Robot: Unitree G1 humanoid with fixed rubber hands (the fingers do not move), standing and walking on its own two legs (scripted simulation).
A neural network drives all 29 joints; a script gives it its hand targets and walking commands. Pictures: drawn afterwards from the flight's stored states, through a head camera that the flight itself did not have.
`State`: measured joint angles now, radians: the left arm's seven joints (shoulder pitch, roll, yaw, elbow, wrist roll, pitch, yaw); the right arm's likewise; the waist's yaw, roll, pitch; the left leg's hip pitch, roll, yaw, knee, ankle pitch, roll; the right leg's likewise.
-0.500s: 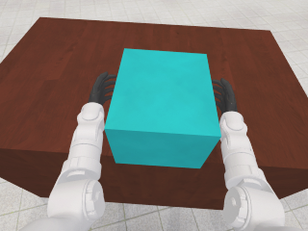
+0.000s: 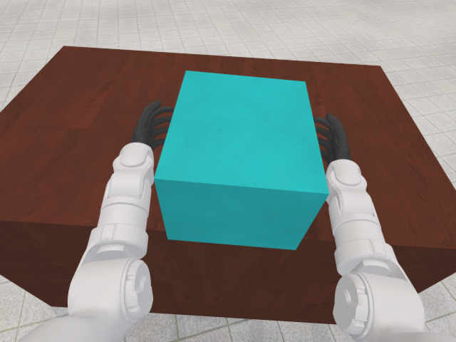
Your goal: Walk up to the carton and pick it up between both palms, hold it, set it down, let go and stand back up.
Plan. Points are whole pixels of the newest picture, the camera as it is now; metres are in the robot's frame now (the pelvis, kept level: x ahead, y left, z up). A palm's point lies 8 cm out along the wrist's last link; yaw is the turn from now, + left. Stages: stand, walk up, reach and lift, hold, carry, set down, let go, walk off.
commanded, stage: reach and lift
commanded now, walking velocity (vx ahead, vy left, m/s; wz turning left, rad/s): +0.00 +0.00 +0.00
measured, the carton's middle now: (239, 157) +0.44 -0.01 +0.07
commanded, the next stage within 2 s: hold in 1.76 s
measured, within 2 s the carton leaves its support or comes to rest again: neither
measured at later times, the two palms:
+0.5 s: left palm (142, 140) +0.40 +0.16 +0.15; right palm (345, 157) +0.37 -0.19 +0.14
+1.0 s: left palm (136, 134) +0.38 +0.16 +0.18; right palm (353, 153) +0.36 -0.18 +0.16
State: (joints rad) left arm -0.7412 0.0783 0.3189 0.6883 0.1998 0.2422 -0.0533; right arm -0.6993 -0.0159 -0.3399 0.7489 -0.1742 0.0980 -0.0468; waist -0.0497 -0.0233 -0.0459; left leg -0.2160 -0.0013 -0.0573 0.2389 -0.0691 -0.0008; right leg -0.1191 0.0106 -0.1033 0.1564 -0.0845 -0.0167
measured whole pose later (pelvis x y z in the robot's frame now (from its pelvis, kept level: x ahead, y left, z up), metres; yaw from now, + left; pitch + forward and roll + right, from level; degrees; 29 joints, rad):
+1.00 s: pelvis -0.01 +0.00 +0.00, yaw -1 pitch -3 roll -1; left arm -0.64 0.07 0.24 0.20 0.21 0.63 -0.04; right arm -0.64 -0.09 -0.14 0.50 0.09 0.32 -0.11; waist -0.08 -0.05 0.00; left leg -0.12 0.00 -0.04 0.27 -0.09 0.00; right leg -0.02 0.01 -0.08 0.16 -0.09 -0.01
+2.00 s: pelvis -0.01 +0.00 +0.00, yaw -2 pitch -5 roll -1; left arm -0.58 0.04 0.26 -0.09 0.23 0.85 -0.03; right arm -0.68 -0.18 -0.02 0.35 0.26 0.49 -0.16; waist -0.07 -0.06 -0.01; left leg -0.07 0.01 -0.02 0.25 -0.09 0.00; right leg 0.02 0.02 -0.06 0.15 -0.08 -0.02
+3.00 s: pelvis -0.01 +0.00 +0.00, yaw -1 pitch -4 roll -1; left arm -0.67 0.05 0.29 -0.01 0.23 0.90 -0.05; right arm -0.77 -0.15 -0.08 0.42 0.26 0.56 -0.16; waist -0.07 -0.05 -0.03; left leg -0.10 0.01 -0.03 0.26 -0.09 0.00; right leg 0.00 0.02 -0.08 0.16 -0.09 -0.02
